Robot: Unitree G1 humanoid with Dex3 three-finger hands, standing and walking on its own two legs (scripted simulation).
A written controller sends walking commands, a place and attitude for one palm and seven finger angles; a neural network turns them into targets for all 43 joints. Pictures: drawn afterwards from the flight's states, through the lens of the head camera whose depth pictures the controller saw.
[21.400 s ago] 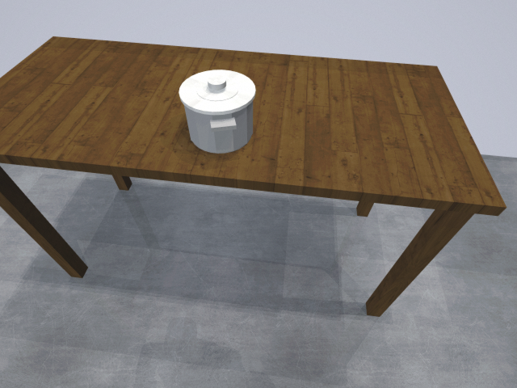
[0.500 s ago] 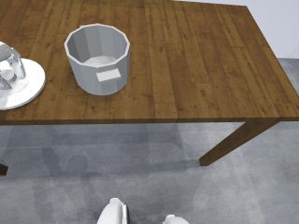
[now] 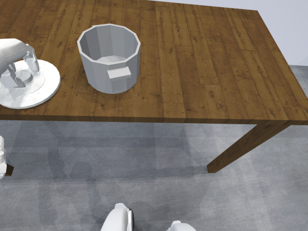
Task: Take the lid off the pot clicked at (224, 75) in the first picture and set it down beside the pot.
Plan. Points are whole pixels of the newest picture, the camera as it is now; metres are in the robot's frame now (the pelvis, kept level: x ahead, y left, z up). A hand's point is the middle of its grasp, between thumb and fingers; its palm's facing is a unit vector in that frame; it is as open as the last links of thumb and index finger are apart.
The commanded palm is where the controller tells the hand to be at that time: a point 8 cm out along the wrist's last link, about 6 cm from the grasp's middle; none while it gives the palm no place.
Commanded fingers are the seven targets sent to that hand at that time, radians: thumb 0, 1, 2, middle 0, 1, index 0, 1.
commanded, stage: open the fingers wide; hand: left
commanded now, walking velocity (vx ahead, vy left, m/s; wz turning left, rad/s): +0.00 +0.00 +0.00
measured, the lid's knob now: (23, 77) +0.50 +0.33 +0.05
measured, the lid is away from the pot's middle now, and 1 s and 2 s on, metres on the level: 0.23 0.23 0.23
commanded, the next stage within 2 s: raise the empty hand in 0.44 s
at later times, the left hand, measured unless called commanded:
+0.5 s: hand (16, 69) +0.49 +0.32 +0.09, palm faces -0.43 -0.10 -0.90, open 11.0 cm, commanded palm +0.52 +0.32 +0.15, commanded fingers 0.00 -0.05 0.73 -0.38 -0.80 -0.38 -0.80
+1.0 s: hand (4, 57) +0.48 +0.33 +0.14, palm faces -0.40 -0.11 -0.91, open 11.0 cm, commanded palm +0.52 +0.32 +0.20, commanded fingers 0.00 -0.05 0.73 -0.38 -0.80 -0.38 -0.80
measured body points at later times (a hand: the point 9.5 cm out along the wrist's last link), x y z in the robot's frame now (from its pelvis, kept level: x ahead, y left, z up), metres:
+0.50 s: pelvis +0.00 +0.00 +0.00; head +0.11 +0.03 +0.43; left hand +0.50 +0.32 +0.15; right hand -0.01 -0.29 -0.11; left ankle +0.10 +0.06 -0.69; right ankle -0.03 -0.16 -0.69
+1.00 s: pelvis +0.02 -0.01 +0.01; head +0.10 +0.02 +0.45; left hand +0.50 +0.33 +0.19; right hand +0.04 -0.29 -0.11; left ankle +0.10 +0.06 -0.69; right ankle -0.03 -0.16 -0.69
